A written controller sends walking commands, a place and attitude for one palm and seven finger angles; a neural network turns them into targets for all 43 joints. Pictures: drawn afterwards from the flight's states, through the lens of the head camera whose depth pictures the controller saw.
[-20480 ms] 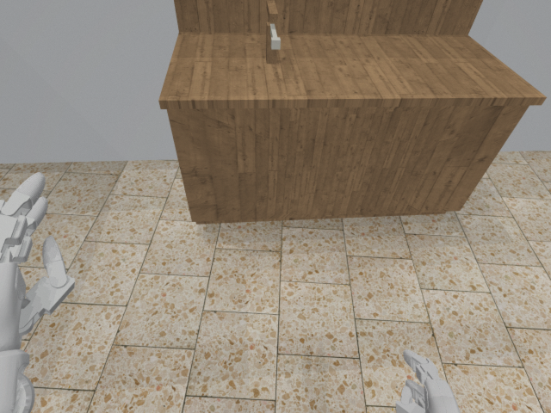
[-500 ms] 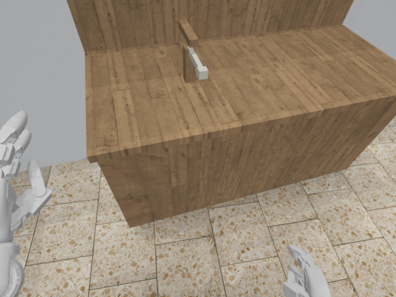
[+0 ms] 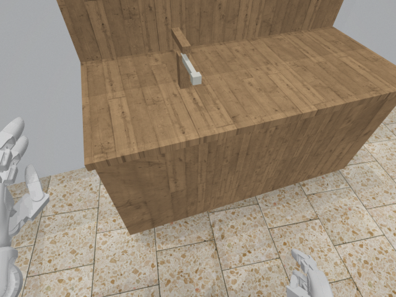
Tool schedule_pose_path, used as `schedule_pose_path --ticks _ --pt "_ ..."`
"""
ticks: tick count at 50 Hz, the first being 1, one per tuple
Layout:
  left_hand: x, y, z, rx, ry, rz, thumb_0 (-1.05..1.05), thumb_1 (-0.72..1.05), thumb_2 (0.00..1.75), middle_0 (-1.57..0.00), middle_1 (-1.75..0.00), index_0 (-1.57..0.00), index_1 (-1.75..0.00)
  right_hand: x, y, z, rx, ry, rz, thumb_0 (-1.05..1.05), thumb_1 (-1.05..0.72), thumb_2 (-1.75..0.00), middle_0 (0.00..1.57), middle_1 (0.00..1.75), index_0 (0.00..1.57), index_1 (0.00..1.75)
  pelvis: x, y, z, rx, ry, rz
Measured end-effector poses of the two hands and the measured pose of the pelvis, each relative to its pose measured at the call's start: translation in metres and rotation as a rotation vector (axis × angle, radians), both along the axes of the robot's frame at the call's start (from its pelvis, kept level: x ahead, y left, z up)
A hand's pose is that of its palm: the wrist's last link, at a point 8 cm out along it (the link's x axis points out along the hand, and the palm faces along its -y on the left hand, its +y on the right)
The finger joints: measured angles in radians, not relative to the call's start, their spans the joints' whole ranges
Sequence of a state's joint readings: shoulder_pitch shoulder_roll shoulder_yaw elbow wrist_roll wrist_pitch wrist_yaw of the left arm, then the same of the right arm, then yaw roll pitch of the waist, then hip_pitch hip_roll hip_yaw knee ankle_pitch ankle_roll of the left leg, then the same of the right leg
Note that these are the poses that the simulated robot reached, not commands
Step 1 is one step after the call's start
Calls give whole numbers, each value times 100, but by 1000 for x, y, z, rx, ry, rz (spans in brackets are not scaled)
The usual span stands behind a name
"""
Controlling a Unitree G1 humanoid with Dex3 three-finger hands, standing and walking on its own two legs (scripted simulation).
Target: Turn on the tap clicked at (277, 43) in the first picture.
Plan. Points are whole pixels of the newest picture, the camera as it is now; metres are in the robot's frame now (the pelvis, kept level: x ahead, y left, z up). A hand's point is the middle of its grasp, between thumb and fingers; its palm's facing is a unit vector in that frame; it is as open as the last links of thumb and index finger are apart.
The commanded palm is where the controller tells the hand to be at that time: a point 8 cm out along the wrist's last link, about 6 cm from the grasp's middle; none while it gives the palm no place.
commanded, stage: look again from close up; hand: left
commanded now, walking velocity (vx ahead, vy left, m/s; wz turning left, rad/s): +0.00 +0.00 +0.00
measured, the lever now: (195, 78) +0.70 +0.07 +0.06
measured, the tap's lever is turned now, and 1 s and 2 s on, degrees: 0 0 0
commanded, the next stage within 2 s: shuffle to correct the standing spot in 0.02 s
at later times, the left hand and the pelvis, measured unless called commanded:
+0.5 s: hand (75, 185) +0.24 +0.21 +0.16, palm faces +0.45 -0.83 -0.34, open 7.4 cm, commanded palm +0.18 +0.25 +0.17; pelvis +0.03 -0.03 -0.01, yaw +2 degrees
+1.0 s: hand (152, 132) +0.35 +0.12 +0.17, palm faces +0.38 -0.75 -0.53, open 7.4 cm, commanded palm +0.30 +0.16 +0.17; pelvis +0.14 -0.12 -0.04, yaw +0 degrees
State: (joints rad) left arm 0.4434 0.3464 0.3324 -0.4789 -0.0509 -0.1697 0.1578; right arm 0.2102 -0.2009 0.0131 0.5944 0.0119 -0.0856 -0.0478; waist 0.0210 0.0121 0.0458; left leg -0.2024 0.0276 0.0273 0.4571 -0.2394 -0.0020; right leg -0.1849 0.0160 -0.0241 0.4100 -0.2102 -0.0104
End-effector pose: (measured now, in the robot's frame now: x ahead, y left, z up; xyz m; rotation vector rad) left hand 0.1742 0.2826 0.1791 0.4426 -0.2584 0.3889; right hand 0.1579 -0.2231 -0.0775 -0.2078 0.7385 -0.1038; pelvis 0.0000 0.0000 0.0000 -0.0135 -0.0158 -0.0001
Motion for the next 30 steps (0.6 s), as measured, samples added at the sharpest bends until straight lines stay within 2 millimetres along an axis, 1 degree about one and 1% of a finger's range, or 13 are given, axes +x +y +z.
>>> schedule_pose_path --ticks 3,11,14,17,21,24,27,30 --pt "0 2 0 -1 5 5 1 89 90 -21 -30 -21 -31 -2 -1 0 4 -6 -9 1 -91 -90 20 30 20 30 -1 1 0 0 0 -3" --pt "-1 3 -13 -34 45 9 1 89 90 -21 -30 -20 -30 -6 -2 1 0 -7 -22 1 -91 -90 20 30 20 30 -2 1 -1 5 0 -5" --pt "1 0 -13 -34 34 14 1 89 90 -21 -30 -20 -30 -5 -3 0 4 -4 -28 1 -91 -90 20 30 20 30 1 -3 -3 12 0 -1" --pt "5 -7 -9 -19 14 25 1 89 90 -21 -30 -20 -30 -3 -5 -5 19 2 -24 1 -91 -90 20 30 20 30 7 -11 -5 12 2 10" --pt "14 -21 -4 10 -14 31 1 89 90 -21 -30 -20 -30 5 -13 -17 39 26 -2 1 -91 -90 20 30 20 30 19 -25 -10 -13 6 24" --pt "22 -28 -8 -6 -23 26 1 89 90 -21 -30 -20 -30 14 -22 -23 38 62 3 1 -91 -90 20 30 20 30 30 -33 -13 -14 14 33" --pt "32 -32 -13 -33 -21 29 1 89 90 -21 -30 -20 -31 25 -32 -20 12 99 18 1 -91 -90 20 30 20 30 41 -37 -11 0 15 35" --pt "46 -32 -14 -27 -23 25 1 89 90 -21 -30 -20 -31 42 -38 -16 -24 112 36 2 -91 -90 20 30 20 30 53 -40 -10 14 16 36"
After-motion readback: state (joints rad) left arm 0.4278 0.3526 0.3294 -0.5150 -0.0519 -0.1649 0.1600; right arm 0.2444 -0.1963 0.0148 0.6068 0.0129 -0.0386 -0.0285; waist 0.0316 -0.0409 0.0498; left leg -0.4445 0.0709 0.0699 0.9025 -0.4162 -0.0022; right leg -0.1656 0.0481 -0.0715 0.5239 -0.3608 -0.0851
